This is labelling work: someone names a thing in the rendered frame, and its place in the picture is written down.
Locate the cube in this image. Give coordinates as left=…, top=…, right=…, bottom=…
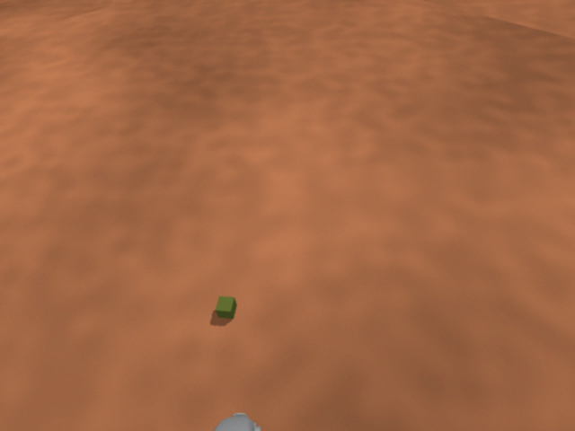
left=216, top=296, right=237, bottom=319

